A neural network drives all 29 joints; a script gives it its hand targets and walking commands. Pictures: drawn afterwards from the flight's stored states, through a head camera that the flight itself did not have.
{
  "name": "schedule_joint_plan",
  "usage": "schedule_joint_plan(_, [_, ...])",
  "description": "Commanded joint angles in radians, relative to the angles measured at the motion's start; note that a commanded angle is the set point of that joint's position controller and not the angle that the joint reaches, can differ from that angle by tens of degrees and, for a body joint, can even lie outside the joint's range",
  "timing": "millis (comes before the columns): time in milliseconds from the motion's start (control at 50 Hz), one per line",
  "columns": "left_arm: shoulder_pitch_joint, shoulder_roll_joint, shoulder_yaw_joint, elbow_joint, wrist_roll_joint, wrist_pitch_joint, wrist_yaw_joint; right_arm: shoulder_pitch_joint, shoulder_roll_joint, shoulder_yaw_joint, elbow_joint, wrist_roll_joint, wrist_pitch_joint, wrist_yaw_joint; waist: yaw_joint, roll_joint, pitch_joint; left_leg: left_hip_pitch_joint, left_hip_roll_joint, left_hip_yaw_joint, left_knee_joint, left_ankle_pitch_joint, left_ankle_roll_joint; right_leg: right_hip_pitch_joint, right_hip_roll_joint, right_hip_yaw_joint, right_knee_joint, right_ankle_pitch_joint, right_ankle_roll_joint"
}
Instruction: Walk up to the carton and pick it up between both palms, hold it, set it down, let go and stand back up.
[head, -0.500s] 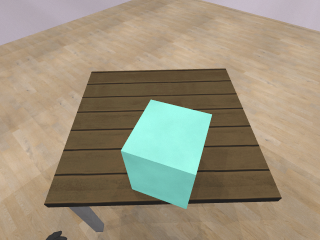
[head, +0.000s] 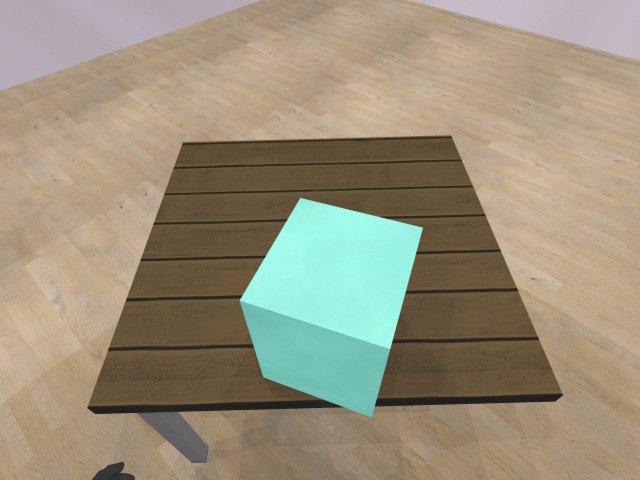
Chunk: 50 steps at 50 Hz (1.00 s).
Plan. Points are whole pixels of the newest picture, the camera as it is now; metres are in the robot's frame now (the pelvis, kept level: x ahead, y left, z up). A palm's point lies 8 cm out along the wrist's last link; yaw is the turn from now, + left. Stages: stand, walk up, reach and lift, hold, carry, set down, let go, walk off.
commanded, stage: walk up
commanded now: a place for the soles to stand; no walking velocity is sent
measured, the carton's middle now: (336, 308) +0.41 +0.01 -0.08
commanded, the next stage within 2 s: reach and lift in 0.14 s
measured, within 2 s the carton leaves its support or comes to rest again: neither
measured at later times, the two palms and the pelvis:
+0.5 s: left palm (124, 472) +0.16 +0.27 -0.08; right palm out of the picture +0.12 -0.32 -0.08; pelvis +0.00 -0.01 -0.01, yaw -1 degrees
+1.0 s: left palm (95, 440) +0.19 +0.31 -0.06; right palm out of the picture +0.15 -0.22 -0.04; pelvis +0.01 +0.04 +0.01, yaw +0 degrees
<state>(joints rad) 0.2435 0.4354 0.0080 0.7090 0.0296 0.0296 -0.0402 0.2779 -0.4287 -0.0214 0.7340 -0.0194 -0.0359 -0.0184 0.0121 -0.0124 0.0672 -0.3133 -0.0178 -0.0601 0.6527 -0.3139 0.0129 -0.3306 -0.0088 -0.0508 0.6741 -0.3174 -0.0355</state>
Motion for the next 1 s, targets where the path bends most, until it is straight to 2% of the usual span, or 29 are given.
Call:
schedule_joint_plan(0, [-0.146,0.213,0.100,-0.038,-0.003,-0.019,0.009,0.064,-0.179,-0.059,0.026,0.009,-0.019,-0.021,-0.037,-0.126,-0.032,0.028,-0.013,0.035,0.087,-0.064,0.035,-0.053,-0.246,0.266,-0.282,-0.050,-0.163])
schedule_joint_plan(20, [-0.147,0.197,0.092,-0.046,-0.001,-0.019,0.010,0.085,-0.177,-0.057,0.030,0.006,-0.025,-0.020,-0.049,-0.084,-0.042,0.062,-0.006,0.019,0.035,-0.042,0.040,-0.062,-0.229,0.235,-0.246,-0.003,-0.152])
schedule_joint_plan(40, [-0.137,0.187,0.090,-0.050,-0.008,-0.019,0.013,0.080,-0.202,-0.063,0.028,0.006,-0.028,-0.021,-0.042,-0.029,-0.027,0.036,0.030,-0.017,-0.054,0.079,0.047,-0.037,-0.178,0.179,-0.178,0.032,-0.109])
schedule_joint_plan(60, [-0.118,0.192,0.094,-0.042,-0.010,-0.017,0.009,0.050,-0.232,-0.072,0.016,0.001,-0.033,-0.022,-0.032,0.008,-0.067,0.012,0.090,-0.125,-0.098,0.177,0.071,-0.011,-0.120,0.129,-0.088,0.069,-0.072])
schedule_joint_plan(80, [-0.117,0.191,0.093,-0.044,-0.007,-0.012,0.011,0.055,-0.266,-0.079,0.006,0.004,-0.032,-0.024,-0.017,0.013,-0.048,-0.008,0.152,-0.249,-0.129,0.190,0.118,-0.013,-0.068,0.090,-0.022,0.025,-0.042])
schedule_joint_plan(100, [-0.094,0.173,0.095,-0.046,-0.015,-0.005,0.011,0.032,-0.274,-0.078,0.004,0.003,-0.034,-0.026,-0.002,0.075,-0.062,-0.040,0.224,-0.330,-0.157,0.212,0.171,0.006,-0.034,0.087,0.050,-0.033,-0.026])
schedule_joint_plan(120, [-0.088,0.178,0.097,-0.038,-0.015,-0.002,0.011,0.032,-0.286,-0.079,0.008,0.011,-0.032,-0.030,-0.008,0.094,-0.053,-0.060,0.251,-0.392,-0.190,0.193,0.207,0.013,-0.007,0.094,0.085,-0.079,-0.018])
schedule_joint_plan(140, [-0.324,0.031,0.064,-0.236,0.030,0.205,0.051,-0.309,-0.060,-0.208,0.195,-0.113,-0.216,0.030,-0.011,0.093,-0.035,-0.287,0.131,0.079,-0.110,-0.208,0.010,0.182,0.044,-0.029,0.034,-0.028,-0.055])
schedule_joint_plan(160, [-0.264,0.049,0.057,-0.263,0.039,0.252,0.061,-0.249,-0.098,-0.217,0.231,-0.119,-0.234,0.069,-0.039,0.128,-0.007,-0.340,0.146,0.078,-0.108,-0.235,0.022,0.259,0.061,-0.038,0.065,0.001,-0.032])
schedule_joint_plan(200, [-0.237,0.048,0.087,-0.303,0.059,0.293,0.066,-0.219,-0.111,-0.202,0.224,-0.103,-0.244,0.084,-0.053,0.082,-0.039,-0.283,0.118,0.100,-0.078,-0.133,0.024,0.271,0.052,-0.022,0.036,0.068,-0.028])
schedule_joint_plan(260, [-0.261,0.088,0.099,-0.392,0.040,0.300,0.064,-0.204,-0.080,-0.178,0.126,-0.064,-0.261,0.069,-0.053,-0.051,-0.064,-0.058,0.061,0.116,-0.036,0.018,-0.007,0.164,0.014,0.021,-0.088,0.047,-0.011])
schedule_joint_plan(300, [-0.253,0.099,0.112,-0.380,0.050,0.302,0.052,-0.176,-0.054,-0.165,0.094,-0.059,-0.246,0.053,-0.058,-0.126,-0.047,0.014,0.041,0.126,-0.035,0.029,0.002,0.130,0.011,0.042,-0.125,0.025,0.007])
schedule_joint_plan(340, [-0.257,0.122,0.163,-0.388,0.066,0.290,0.042,-0.167,-0.018,-0.129,0.001,-0.047,-0.246,0.030,-0.023,-0.157,-0.059,0.000,0.017,0.151,-0.023,0.048,0.008,0.177,-0.012,0.106,-0.172,0.032,0.029])
schedule_joint_plan(380, [-0.228,0.127,0.174,-0.381,0.068,0.281,0.030,-0.135,0.001,-0.128,-0.026,-0.041,-0.251,0.015,-0.024,-0.189,-0.089,0.023,0.002,0.153,-0.034,0.066,0.009,0.227,-0.023,0.127,-0.174,0.117,0.051])
schedule_joint_plan(420, [-0.242,0.147,0.202,-0.408,0.063,0.267,0.026,-0.141,0.031,-0.098,-0.098,-0.024,-0.265,-0.004,0.012,-0.178,-0.093,-0.024,-0.009,0.152,-0.047,0.078,0.012,0.274,-0.040,0.156,-0.187,0.158,0.060])
schedule_joint_plan(480, [-0.200,0.138,0.213,-0.408,0.052,0.246,0.019,-0.099,0.069,-0.083,-0.084,-0.012,-0.273,-0.021,0.011,-0.152,-0.091,-0.005,-0.018,0.151,-0.079,0.098,0.003,0.303,-0.055,0.167,-0.206,0.254,0.077])
schedule_joint_plan(500, [-0.191,0.128,0.188,-0.413,0.041,0.233,0.016,-0.082,0.069,-0.099,-0.060,-0.012,-0.281,-0.021,-0.007,-0.140,-0.115,0.024,-0.015,0.148,-0.094,0.101,-0.001,0.311,-0.039,0.138,-0.198,0.269,0.075])
schedule_joint_plan(520, [-0.191,0.132,0.199,-0.434,0.037,0.223,0.017,-0.089,0.072,-0.099,-0.078,-0.008,-0.290,-0.026,0.005,-0.133,-0.124,0.021,-0.016,0.146,-0.099,0.119,0.002,0.323,-0.037,0.127,-0.190,0.292,0.074])
schedule_joint_plan(640, [-0.154,0.070,0.126,-0.428,-0.024,0.183,0.019,-0.090,0.094,-0.117,-0.056,0.005,-0.321,-0.026,-0.021,-0.073,-0.122,0.112,0.004,0.133,-0.185,0.111,-0.013,0.261,-0.005,0.049,-0.241,0.226,0.042])
schedule_joint_plan(680, [-0.132,0.037,0.092,-0.476,-0.048,0.162,0.026,-0.084,0.090,-0.138,-0.046,0.003,-0.339,-0.020,-0.031,-0.019,-0.146,0.163,0.014,0.121,-0.196,0.161,-0.023,0.265,0.014,0.014,-0.251,0.237,0.028])
schedule_joint_plan(700, [-0.141,0.042,0.084,-0.482,-0.053,0.156,0.031,-0.094,0.099,-0.141,-0.053,0.019,-0.347,-0.015,-0.035,0.019,-0.143,0.156,0.023,0.105,-0.209,0.170,-0.029,0.256,0.013,0.012,-0.257,0.225,0.019])
schedule_joint_plan(780, [-0.106,0.011,0.043,-0.472,-0.094,0.116,0.027,-0.091,0.102,-0.160,-0.055,0.027,-0.355,-0.015,-0.053,0.022,-0.142,0.214,0.042,0.090,-0.242,0.169,-0.045,0.239,0.035,-0.007,-0.275,0.201,0.006])
schedule_joint_plan(800, [-0.095,-0.022,0.008,-0.482,-0.100,0.111,0.034,-0.110,0.105,-0.164,-0.052,0.037,-0.364,-0.008,-0.061,0.060,-0.162,0.228,0.059,0.067,-0.246,0.169,-0.050,0.231,0.036,-0.006,-0.280,0.176,-0.008])
schedule_joint_plan(820, [-0.084,-0.012,0.014,-0.495,-0.094,0.103,0.037,-0.104,0.111,-0.174,-0.053,0.044,-0.371,-0.008,-0.044,0.073,-0.155,0.244,0.055,0.072,-0.249,0.217,-0.060,0.229,0.042,-0.012,-0.285,0.190,-0.009])
schedule_joint_plan(840, [-0.056,-0.041,-0.015,-0.486,-0.090,0.096,0.036,-0.072,0.101,-0.171,-0.018,0.059,-0.379,-0.003,-0.067,0.113,-0.161,0.274,0.061,0.069,-0.229,0.312,-0.078,0.212,0.041,-0.010,-0.293,0.233,-0.017])
schedule_joint_plan(900, [-0.054,-0.051,-0.027,-0.497,-0.110,0.054,0.033,-0.090,0.125,-0.161,-0.051,0.065,-0.407,-0.003,-0.053,0.072,-0.149,0.291,0.056,0.069,-0.234,0.346,-0.081,0.204,0.053,-0.010,-0.308,0.228,-0.013])
schedule_joint_plan(920, [-0.065,-0.032,-0.024,-0.496,-0.105,0.043,0.027,-0.065,0.137,-0.151,-0.041,0.077,-0.407,-0.007,-0.057,0.098,-0.155,0.285,0.051,0.077,-0.223,0.366,-0.085,0.210,0.046,0.003,-0.307,0.246,-0.011])
schedule_joint_plan(940, [-0.059,-0.035,-0.021,-0.479,-0.106,0.034,0.021,-0.088,0.152,-0.151,-0.079,0.074,-0.409,-0.012,-0.048,0.059,-0.157,0.279,0.040,0.085,-0.247,0.306,-0.071,0.250,0.051,0.003,-0.315,0.234,-0.013])
schedule_joint_plan(980, [-0.063,-0.026,-0.021,-0.465,-0.110,-0.005,0.009,-0.063,0.183,-0.129,-0.094,0.075,-0.413,-0.023,-0.052,0.055,-0.120,0.225,0.036,0.095,-0.266,0.225,-0.060,0.285,0.036,0.020,-0.321,0.210,-0.009])
